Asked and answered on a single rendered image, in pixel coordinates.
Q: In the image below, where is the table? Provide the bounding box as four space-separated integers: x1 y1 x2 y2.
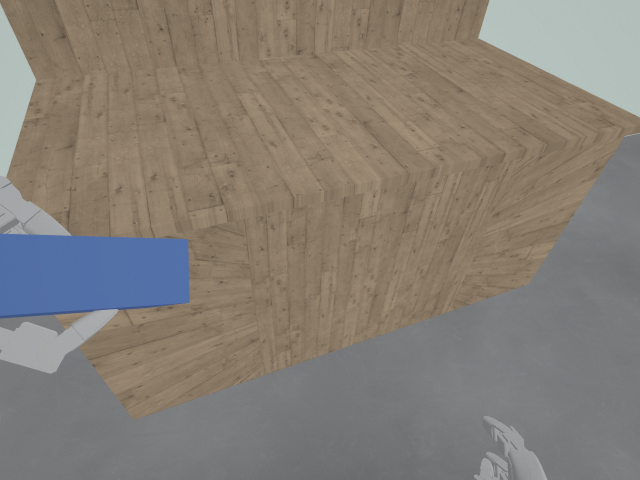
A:
0 0 640 420

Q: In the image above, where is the right robot hand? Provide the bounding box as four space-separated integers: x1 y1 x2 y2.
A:
474 416 547 480

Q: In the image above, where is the left robot hand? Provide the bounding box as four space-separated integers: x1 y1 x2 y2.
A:
0 176 119 374

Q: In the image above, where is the sponge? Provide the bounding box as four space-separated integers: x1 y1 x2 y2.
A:
0 234 190 319

